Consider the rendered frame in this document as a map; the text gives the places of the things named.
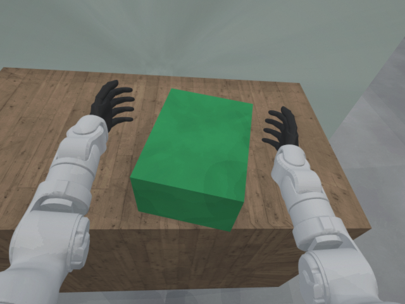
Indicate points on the left robot upper arm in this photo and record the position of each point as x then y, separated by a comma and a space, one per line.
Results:
48, 246

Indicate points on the robot left hand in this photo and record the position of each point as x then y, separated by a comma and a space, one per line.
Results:
105, 101

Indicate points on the robot left forearm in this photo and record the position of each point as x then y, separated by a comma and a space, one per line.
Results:
72, 172

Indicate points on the robot right hand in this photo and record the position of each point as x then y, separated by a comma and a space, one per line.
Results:
288, 128

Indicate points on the robot right forearm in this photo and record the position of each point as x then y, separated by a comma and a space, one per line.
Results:
315, 225

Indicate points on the carton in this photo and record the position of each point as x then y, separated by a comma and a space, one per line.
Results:
193, 166

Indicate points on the right robot upper arm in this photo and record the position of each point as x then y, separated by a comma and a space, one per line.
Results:
337, 276

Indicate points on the pedestal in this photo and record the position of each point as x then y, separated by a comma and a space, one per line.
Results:
136, 251

